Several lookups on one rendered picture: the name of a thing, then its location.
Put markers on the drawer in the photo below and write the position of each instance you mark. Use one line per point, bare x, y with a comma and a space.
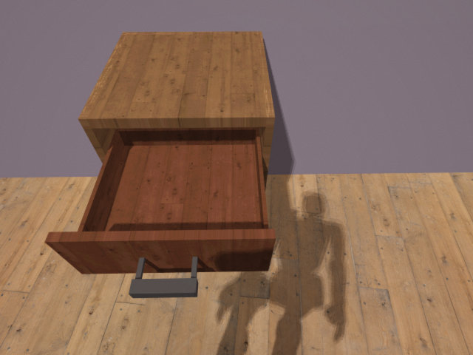
172, 194

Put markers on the cabinet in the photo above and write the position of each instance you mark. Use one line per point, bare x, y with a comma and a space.
160, 80

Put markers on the handle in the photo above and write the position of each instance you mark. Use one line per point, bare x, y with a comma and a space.
163, 288

